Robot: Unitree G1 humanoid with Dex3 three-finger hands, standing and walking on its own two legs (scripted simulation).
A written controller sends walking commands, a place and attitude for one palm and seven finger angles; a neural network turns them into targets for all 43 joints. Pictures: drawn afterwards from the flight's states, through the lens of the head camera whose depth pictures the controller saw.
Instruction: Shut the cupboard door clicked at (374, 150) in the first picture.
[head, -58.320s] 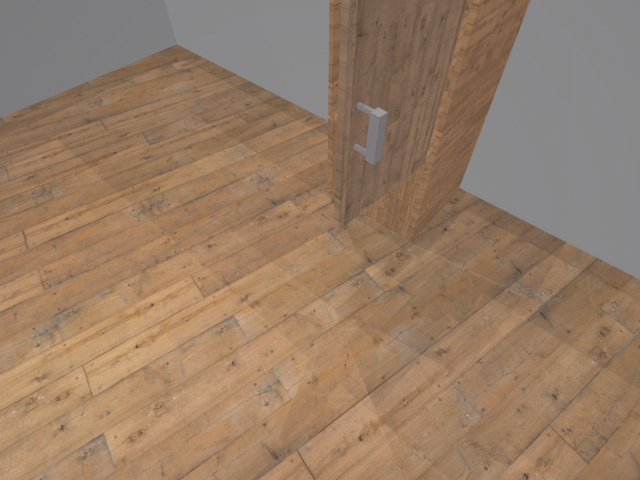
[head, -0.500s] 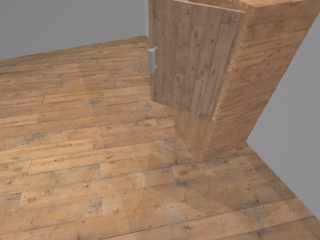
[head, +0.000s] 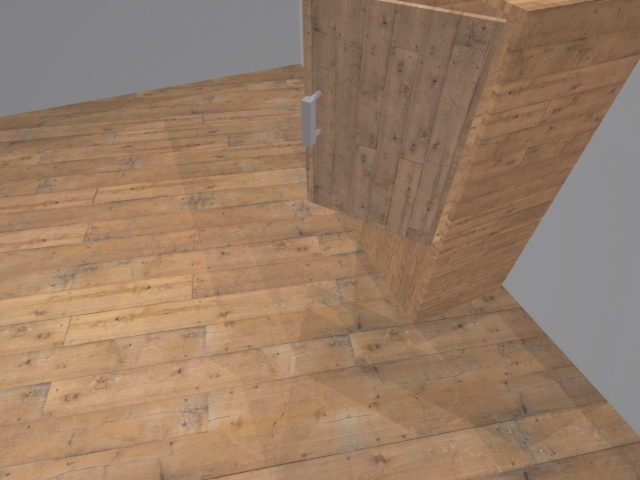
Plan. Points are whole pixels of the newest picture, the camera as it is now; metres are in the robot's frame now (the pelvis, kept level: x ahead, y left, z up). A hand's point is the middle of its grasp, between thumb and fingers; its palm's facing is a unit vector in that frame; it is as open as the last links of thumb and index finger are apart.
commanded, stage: look to check the result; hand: left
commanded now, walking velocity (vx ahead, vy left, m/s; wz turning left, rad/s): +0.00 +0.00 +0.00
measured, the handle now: (313, 118) +0.92 +0.07 -0.04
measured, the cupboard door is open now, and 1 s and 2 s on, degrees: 38 38 38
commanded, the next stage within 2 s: walk to a spot facing it in 0.10 s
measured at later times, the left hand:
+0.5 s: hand out of the picture +0.05 +0.22 -0.18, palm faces +0.10 -0.96 -0.26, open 7.3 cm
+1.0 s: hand out of the picture +0.01 +0.26 -0.16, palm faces +0.39 -0.88 -0.27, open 7.3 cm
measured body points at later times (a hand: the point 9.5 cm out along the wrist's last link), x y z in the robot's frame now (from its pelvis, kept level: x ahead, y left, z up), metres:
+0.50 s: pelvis +0.00 +0.00 -0.01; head +0.02 +0.01 +0.44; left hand +0.04 +0.27 -0.16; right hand +0.07 -0.26 -0.16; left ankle +0.01 +0.10 -0.73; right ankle -0.03 -0.11 -0.75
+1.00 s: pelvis -0.02 +0.01 -0.01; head +0.02 +0.03 +0.44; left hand -0.02 +0.30 -0.14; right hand +0.11 -0.21 -0.16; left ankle +0.02 +0.13 -0.75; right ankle +0.03 -0.13 -0.71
